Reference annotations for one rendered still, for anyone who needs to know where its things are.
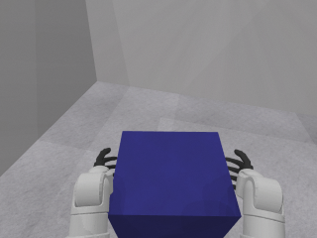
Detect left robot hand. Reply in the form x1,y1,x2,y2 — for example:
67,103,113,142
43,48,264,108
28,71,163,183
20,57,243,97
93,148,118,176

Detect right robot hand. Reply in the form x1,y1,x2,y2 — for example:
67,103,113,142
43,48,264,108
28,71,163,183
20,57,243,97
225,149,254,190

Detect carton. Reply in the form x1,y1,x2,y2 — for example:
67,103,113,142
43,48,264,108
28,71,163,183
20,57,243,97
107,131,242,238

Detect robot right forearm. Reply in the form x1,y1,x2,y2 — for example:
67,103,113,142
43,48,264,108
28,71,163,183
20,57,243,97
235,169,285,238

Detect robot left forearm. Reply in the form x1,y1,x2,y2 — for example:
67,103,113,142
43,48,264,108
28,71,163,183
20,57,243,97
65,166,113,238

